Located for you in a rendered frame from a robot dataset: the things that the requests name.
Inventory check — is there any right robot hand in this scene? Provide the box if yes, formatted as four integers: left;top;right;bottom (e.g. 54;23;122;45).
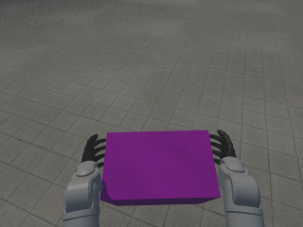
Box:
209;130;237;165

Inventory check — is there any left robot forearm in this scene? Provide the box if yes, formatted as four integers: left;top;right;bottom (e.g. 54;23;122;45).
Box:
62;161;103;227

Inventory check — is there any left robot hand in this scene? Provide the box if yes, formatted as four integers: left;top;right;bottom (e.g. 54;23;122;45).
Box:
81;134;106;168

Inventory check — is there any right robot forearm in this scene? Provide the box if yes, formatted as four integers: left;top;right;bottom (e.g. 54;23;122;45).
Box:
217;156;265;227

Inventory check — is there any carton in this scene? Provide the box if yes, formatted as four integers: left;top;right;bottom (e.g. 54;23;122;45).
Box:
99;130;221;206

